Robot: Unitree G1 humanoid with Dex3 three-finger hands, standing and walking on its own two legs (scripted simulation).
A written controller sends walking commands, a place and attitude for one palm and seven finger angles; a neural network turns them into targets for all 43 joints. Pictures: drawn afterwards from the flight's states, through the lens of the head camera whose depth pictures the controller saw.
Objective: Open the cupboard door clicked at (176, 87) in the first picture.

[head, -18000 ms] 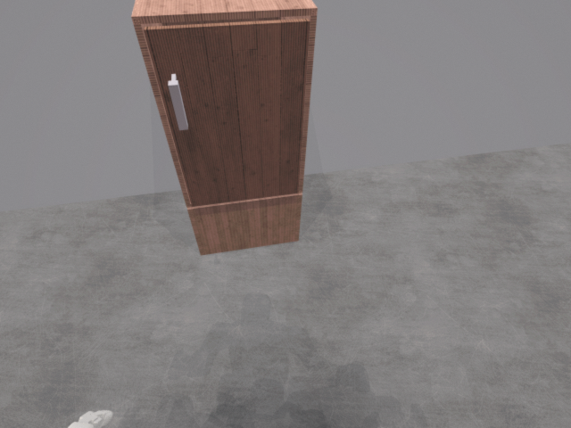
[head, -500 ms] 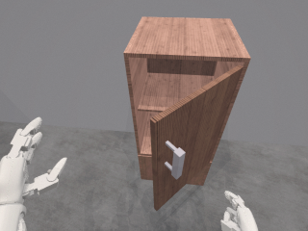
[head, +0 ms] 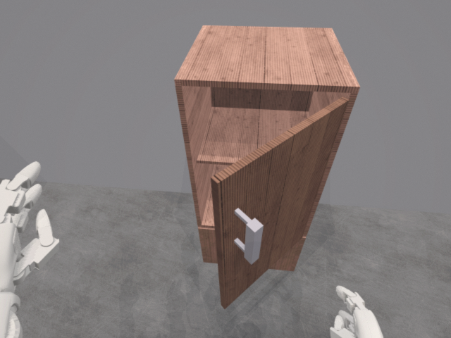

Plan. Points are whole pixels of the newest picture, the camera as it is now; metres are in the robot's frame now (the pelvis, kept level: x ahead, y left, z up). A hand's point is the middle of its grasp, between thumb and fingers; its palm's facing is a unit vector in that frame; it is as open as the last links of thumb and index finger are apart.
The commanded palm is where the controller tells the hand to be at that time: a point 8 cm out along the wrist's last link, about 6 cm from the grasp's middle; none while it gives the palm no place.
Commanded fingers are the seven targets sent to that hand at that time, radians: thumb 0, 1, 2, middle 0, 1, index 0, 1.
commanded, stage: step back with the hand held close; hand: left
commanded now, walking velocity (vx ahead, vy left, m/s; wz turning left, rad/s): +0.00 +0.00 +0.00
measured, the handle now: (245, 235) +0.33 +0.00 -0.02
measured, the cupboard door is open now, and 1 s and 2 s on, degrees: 47 47 47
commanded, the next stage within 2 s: stop stepping back and stand still in 1.46 s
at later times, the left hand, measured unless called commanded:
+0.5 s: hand (49, 259) +0.17 +0.26 +0.15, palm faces +0.35 -0.79 -0.50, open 7.4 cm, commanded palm +0.11 +0.30 +0.17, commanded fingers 0.00 0.90 0.90 -0.20 -0.30 -0.20 -0.30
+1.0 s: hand out of the picture +0.09 +0.29 +0.16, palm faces +0.46 -0.74 -0.50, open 7.4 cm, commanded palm +0.02 +0.33 +0.17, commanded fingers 0.00 0.90 0.90 -0.20 -0.30 -0.20 -0.30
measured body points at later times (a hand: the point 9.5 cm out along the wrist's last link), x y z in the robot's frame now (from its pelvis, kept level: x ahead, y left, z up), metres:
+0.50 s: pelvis -0.03 +0.00 +0.00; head -0.01 -0.01 +0.45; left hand +0.14 +0.30 +0.18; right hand +0.15 -0.25 -0.09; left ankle +0.00 +0.11 -0.74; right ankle -0.04 -0.10 -0.74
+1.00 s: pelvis -0.11 +0.02 -0.01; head -0.08 +0.03 +0.43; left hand +0.06 +0.33 +0.18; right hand +0.07 -0.21 -0.10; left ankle +0.00 +0.11 -0.74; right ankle -0.12 -0.10 -0.74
